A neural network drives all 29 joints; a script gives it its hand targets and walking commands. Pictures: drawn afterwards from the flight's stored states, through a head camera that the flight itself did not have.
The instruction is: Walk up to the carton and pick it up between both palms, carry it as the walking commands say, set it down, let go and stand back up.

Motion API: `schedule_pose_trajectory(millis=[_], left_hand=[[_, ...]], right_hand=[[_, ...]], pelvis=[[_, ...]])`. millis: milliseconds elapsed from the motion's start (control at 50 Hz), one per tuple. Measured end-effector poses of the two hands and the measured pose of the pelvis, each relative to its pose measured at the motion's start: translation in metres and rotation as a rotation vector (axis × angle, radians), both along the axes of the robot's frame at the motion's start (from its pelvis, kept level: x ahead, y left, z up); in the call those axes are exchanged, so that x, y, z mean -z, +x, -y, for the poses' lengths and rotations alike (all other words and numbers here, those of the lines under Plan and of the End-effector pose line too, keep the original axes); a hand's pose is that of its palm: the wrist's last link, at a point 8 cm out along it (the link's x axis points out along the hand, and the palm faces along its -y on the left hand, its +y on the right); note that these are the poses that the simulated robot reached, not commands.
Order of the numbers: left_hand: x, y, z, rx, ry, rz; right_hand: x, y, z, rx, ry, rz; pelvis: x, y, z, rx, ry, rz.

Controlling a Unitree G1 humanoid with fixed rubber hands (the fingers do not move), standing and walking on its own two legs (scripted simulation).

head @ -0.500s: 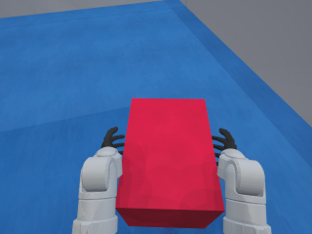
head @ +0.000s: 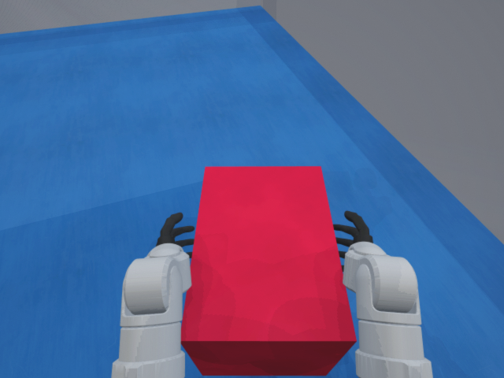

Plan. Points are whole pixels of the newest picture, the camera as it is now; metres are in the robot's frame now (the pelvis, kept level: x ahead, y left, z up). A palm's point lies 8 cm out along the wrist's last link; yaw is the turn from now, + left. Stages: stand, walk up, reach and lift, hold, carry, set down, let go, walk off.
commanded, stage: carry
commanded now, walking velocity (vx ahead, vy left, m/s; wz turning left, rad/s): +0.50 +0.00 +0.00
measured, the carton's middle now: (263, 267) +0.32 +0.00 -0.02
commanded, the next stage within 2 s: none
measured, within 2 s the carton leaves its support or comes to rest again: neither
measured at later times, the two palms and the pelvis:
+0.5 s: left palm (197, 122) +0.61 +0.14 +0.07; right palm (326, 117) +0.64 -0.14 +0.07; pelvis +0.33 -0.03 +0.00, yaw +5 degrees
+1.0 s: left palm (208, 53) +0.91 +0.15 +0.07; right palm (310, 54) +0.92 -0.14 +0.07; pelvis +0.62 +0.00 -0.01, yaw +3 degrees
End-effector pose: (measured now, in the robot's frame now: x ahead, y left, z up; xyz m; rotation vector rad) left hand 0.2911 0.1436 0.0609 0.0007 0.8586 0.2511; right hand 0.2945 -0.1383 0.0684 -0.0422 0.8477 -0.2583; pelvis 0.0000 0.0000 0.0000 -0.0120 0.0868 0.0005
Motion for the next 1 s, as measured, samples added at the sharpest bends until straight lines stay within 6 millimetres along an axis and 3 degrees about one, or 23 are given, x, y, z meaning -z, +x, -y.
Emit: schedule_pose_trajectory(millis=[140,260,380,500,640,800,1000], left_hand=[[-0.010,0.096,0.009,0.003,0.009,0.065],[-0.002,0.185,0.023,-0.025,0.040,0.099],[0.003,0.243,0.019,-0.066,0.046,-0.015],[-0.008,0.315,0.004,-0.095,0.041,0.022],[-0.007,0.425,-0.020,-0.070,0.010,0.113],[-0.003,0.515,-0.019,-0.037,-0.008,0.016],[-0.014,0.619,-0.002,-0.022,0.044,0.074]], right_hand=[[-0.009,0.096,0.009,0.005,0.011,0.065],[0.006,0.194,0.022,-0.029,0.037,0.099],[0.014,0.264,0.018,-0.072,0.037,-0.013],[0.002,0.342,0.002,-0.100,0.033,0.025],[-0.005,0.442,-0.021,-0.070,0.006,0.115],[-0.004,0.523,-0.019,-0.017,0.004,0.017],[-0.003,0.626,-0.002,-0.012,0.046,0.075]], pelvis=[[0.002,0.091,0.009,-0.011,-0.007,-0.004],[0.025,0.186,0.031,-0.051,-0.015,0.013],[0.004,0.255,0.038,-0.086,0.020,-0.008],[-0.002,0.327,0.028,-0.079,0.031,-0.007],[0.020,0.430,-0.003,-0.044,0.032,0.025],[0.000,0.514,-0.011,-0.024,0.003,0.000],[0.008,0.616,0.004,-0.057,0.007,0.008]])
